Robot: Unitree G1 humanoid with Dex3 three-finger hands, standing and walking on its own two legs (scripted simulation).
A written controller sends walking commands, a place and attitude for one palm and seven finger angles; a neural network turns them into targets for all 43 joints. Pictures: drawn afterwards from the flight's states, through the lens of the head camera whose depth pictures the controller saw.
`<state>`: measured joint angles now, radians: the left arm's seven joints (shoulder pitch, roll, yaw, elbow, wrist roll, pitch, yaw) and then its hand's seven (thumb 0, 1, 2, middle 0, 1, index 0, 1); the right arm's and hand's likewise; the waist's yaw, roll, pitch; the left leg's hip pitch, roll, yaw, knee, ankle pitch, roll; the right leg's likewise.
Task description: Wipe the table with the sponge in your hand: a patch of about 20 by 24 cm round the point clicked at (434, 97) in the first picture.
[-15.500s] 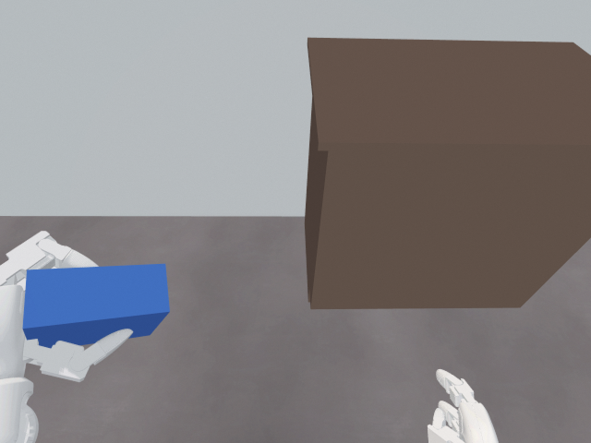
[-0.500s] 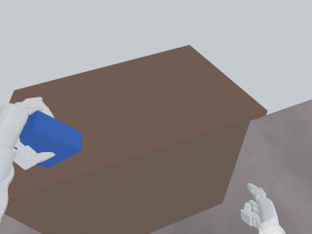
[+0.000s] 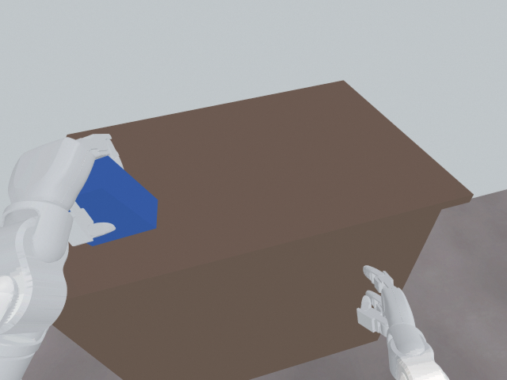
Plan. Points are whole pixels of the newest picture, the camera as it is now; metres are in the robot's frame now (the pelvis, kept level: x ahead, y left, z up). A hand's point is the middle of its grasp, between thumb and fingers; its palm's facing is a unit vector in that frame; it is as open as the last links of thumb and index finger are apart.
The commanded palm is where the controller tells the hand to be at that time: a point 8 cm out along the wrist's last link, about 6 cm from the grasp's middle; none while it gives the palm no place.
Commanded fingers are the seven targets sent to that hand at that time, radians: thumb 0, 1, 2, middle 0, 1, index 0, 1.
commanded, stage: turn the palm down, sponge in hand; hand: left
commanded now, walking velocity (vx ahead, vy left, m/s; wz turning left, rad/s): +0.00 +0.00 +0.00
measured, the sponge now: (108, 211) +0.26 +0.26 +0.18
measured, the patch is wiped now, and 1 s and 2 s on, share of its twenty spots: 0.00 0.00 0.00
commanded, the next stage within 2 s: move the sponge above the wiping area in 0.60 s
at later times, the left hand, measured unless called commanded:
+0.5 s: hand (96, 185) +0.25 +0.25 +0.23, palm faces +0.30 -0.06 -0.95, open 9.5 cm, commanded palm +0.19 +0.26 +0.31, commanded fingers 0.00 0.10 1.30 -1.20 -1.60 -1.20 -1.60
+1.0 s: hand (90, 177) +0.25 +0.26 +0.24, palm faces +0.33 -0.03 -0.94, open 9.5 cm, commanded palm +0.20 +0.25 +0.30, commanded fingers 0.00 0.10 1.30 -1.20 -1.60 -1.20 -1.60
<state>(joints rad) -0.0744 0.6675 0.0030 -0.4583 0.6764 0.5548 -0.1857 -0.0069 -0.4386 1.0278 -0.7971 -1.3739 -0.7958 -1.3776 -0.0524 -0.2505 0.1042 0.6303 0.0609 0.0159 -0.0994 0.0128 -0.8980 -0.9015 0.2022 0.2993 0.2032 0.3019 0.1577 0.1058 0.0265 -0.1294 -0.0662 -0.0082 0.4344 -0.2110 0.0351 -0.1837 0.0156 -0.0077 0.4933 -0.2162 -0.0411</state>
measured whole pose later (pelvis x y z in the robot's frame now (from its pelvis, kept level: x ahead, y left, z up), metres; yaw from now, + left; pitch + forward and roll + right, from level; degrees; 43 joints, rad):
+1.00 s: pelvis +0.00 -0.03 +0.00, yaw -1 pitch -6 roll +2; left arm -0.12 0.69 0.06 -0.30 0.74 0.50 -0.12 -0.01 -0.44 1.03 -0.80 -1.37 -0.80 -1.37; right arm -0.03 -0.28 0.06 0.68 0.06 0.00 -0.08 0.01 -0.90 -0.90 0.20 0.30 0.20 0.30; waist 0.14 0.13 0.00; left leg -0.13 -0.02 -0.01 0.46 -0.22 -0.01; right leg -0.19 0.06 -0.01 0.51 -0.22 -0.09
